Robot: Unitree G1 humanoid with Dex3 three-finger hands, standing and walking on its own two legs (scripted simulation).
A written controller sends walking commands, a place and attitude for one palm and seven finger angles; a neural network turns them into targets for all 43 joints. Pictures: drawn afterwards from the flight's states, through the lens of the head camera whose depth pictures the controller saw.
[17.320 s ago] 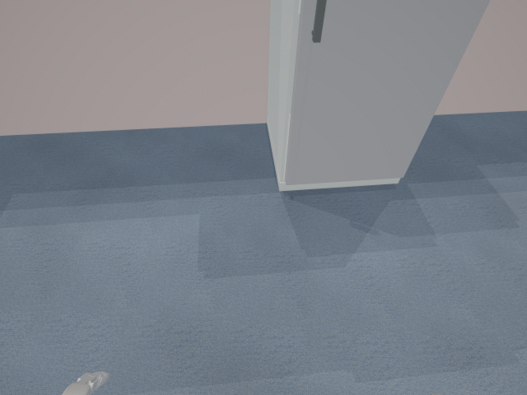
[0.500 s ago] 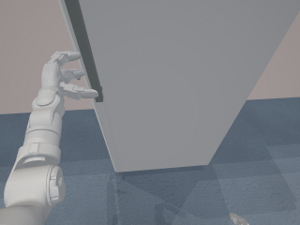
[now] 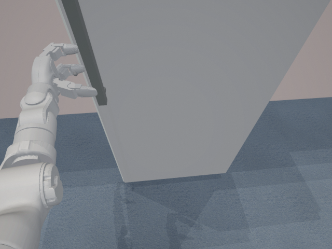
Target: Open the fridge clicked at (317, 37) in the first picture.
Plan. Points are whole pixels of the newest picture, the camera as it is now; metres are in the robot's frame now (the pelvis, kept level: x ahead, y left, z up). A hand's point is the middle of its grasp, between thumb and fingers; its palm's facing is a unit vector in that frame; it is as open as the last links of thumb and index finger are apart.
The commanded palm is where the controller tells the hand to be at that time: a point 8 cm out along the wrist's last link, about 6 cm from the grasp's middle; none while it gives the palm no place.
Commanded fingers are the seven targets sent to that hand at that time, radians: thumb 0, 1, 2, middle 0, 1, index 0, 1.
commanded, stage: slide the fingers in behind the handle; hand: left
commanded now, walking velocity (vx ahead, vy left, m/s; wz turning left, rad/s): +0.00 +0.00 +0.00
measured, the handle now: (87, 45) +0.52 +0.18 +0.22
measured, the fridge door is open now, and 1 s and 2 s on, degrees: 0 0 0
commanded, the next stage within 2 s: grip the handle and tug to test in 1.70 s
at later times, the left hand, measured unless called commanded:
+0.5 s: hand (82, 77) +0.47 +0.20 +0.16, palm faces +0.13 -0.99 -0.01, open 13.9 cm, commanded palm +0.43 +0.24 +0.17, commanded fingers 0.00 -0.50 0.30 -0.30 -1.20 -0.30 -1.20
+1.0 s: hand (92, 76) +0.46 +0.17 +0.17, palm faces +0.12 -0.99 -0.01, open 14.0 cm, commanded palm +0.43 +0.22 +0.17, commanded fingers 0.00 -0.50 0.30 -0.30 -1.20 -0.30 -1.20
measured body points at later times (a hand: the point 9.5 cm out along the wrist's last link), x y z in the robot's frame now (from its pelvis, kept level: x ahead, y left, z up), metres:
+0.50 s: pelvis +0.01 +0.01 +0.00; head +0.04 +0.01 +0.45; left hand +0.46 +0.25 +0.17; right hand +0.10 -0.25 -0.11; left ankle -0.01 +0.12 -0.73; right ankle +0.03 -0.11 -0.73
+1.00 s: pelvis +0.01 +0.01 +0.00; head +0.03 +0.00 +0.45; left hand +0.45 +0.23 +0.17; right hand +0.11 -0.25 -0.11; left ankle -0.01 +0.12 -0.73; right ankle +0.03 -0.11 -0.73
